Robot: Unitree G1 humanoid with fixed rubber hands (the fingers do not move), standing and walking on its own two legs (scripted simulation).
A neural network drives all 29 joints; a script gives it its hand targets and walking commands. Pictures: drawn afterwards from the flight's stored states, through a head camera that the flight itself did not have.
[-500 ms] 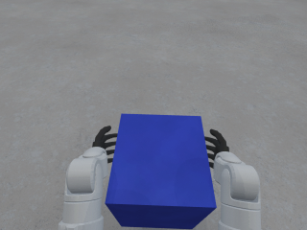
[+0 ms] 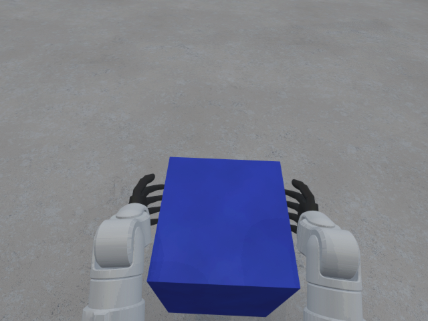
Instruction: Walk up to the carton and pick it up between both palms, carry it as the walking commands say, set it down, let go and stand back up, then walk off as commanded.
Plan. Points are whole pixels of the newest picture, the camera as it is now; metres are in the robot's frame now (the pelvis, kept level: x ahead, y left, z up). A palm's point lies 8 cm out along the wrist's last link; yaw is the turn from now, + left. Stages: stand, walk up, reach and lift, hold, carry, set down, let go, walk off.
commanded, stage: carry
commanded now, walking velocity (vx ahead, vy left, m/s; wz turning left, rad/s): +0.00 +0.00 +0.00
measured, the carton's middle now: (220, 241) +0.27 +0.00 +0.01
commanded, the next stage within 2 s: hold in 0.62 s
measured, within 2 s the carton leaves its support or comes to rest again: neither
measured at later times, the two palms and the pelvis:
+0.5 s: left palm (140, 211) +0.28 +0.15 +0.07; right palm (300, 219) +0.28 -0.14 +0.07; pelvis +0.01 +0.01 +0.00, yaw +0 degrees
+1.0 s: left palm (146, 216) +0.28 +0.14 +0.06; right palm (302, 222) +0.29 -0.15 +0.06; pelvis -0.01 +0.00 +0.01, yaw +6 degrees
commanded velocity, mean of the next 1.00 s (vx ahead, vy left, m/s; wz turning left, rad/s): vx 0.00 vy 0.00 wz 0.00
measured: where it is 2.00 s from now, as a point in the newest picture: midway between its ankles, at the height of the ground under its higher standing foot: outside the picture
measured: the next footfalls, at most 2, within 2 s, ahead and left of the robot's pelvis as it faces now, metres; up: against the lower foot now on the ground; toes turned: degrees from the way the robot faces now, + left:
none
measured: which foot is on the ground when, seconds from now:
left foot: down 0.00-1.00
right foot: down 0.00-1.00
